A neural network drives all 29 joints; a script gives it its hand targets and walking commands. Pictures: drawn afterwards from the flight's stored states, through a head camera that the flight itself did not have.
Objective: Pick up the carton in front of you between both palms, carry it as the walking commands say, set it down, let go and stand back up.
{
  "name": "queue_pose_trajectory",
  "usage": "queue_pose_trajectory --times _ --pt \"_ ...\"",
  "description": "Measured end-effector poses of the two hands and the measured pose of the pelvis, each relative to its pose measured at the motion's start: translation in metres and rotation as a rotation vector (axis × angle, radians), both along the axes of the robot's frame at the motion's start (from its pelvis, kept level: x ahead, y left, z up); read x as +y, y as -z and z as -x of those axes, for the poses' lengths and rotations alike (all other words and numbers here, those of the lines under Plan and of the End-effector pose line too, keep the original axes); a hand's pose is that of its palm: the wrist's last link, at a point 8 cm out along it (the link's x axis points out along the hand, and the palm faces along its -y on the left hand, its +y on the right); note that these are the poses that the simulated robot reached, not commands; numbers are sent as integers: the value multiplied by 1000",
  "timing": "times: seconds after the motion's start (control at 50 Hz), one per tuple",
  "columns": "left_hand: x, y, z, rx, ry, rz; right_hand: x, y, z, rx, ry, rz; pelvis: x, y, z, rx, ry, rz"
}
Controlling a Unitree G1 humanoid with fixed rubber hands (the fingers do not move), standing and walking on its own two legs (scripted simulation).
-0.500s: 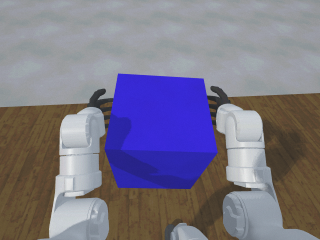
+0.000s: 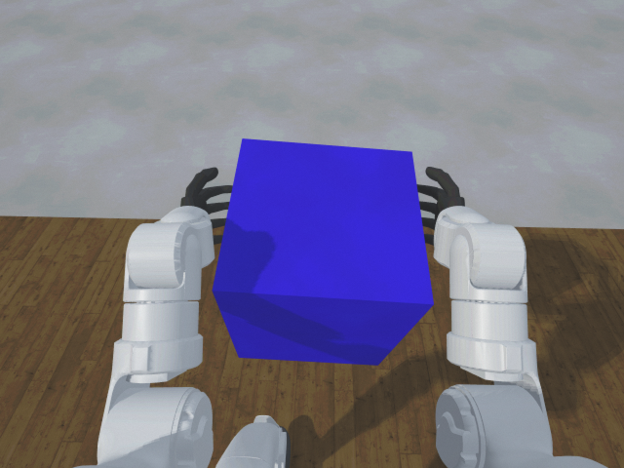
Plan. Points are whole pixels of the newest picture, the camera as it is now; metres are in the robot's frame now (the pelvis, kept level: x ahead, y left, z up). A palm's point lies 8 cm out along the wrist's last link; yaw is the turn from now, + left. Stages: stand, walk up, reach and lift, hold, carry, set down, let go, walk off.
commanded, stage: carry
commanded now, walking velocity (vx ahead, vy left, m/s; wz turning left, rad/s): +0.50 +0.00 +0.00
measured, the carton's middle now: (317, 264) +0.36 +0.02 +0.03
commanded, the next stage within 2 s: none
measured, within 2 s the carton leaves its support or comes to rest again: neither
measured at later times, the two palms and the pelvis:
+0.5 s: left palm (244, 98) +0.66 +0.16 +0.09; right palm (420, 102) +0.64 -0.14 +0.10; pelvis +0.28 +0.03 -0.02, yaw +0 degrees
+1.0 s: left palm (265, 48) +0.92 +0.16 +0.04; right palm (397, 48) +0.94 -0.13 +0.03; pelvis +0.57 +0.00 -0.06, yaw +1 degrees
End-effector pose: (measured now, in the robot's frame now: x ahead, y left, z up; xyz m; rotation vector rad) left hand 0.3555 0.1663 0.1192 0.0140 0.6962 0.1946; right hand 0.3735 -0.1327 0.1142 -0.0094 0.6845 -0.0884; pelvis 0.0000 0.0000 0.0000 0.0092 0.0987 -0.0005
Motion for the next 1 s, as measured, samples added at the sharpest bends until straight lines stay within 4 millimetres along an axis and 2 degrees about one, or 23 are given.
queue_pose_trajectory --times 0.06,0.1,0.14,0.24,0.34,0.46,0.56,0.64,0.68,0.74,0.8,0.88,1.0 --pt "8 1 -45 -27 14 5 8 -3 -42 -27 10 10 9 15 -46 -11 7 16" --pt "11 7 -78 -41 35 10 11 0 -70 -41 24 32 16 31 -79 -29 16 34" --pt "12 19 -107 -30 57 16 12 8 -93 -29 37 60 20 42 -103 -29 13 19" --pt "3 45 -154 105 112 13 4 36 -124 108 82 63 33 34 -148 -32 4 30" --pt "0 48 -206 120 124 22 0 38 -170 123 102 60 37 25 -193 -17 8 39" --pt "-2 36 -275 53 104 42 -2 23 -243 56 101 56 32 22 -258 -4 -4 39" --pt "-10 30 -340 6 89 42 -10 17 -311 10 90 50 20 34 -326 -1 -15 19" --pt "-21 39 -397 -7 77 13 -21 33 -373 -3 66 42 9 61 -391 -24 -28 -9" --pt "-24 50 -420 6 67 -14 -24 48 -403 10 46 30 6 72 -415 -25 -20 14" --pt "-20 73 -442 85 40 -17 -20 71 -433 87 9 38 -2 72 -443 -26 -17 5" --pt "-14 89 -459 141 15 -12 -13 84 -461 142 -19 49 -8 67 -469 -22 -21 -4" --pt "-8 93 -495 142 -9 -8 -7 89 -502 144 -35 40 -11 61 -505 -13 -23 -14" --pt "-2 79 -565 75 -14 -7 -1 80 -569 79 -18 17 -5 58 -568 -2 -10 -16"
